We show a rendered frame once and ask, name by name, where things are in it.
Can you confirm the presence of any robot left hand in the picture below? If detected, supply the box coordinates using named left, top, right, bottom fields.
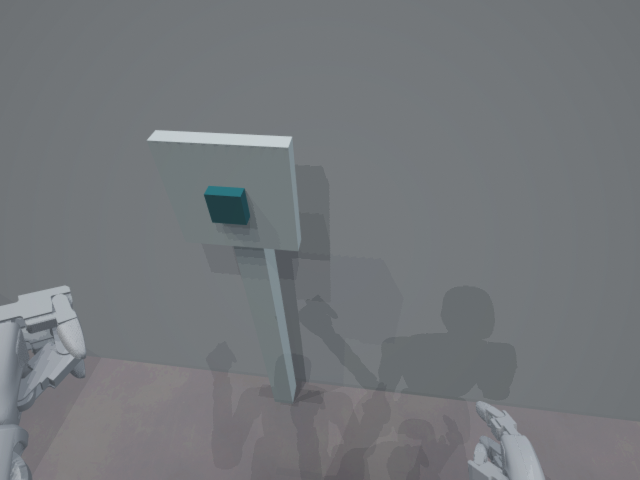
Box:
left=0, top=285, right=86, bottom=426

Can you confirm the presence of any panel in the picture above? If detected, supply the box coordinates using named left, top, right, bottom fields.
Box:
left=146, top=130, right=301, bottom=404

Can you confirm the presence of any robot right hand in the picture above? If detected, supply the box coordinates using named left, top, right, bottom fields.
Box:
left=468, top=401, right=545, bottom=480

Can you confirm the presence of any button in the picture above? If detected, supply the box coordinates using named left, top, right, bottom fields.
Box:
left=204, top=186, right=250, bottom=225

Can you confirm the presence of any left robot forearm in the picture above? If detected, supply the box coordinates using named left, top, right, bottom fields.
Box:
left=0, top=424, right=32, bottom=480

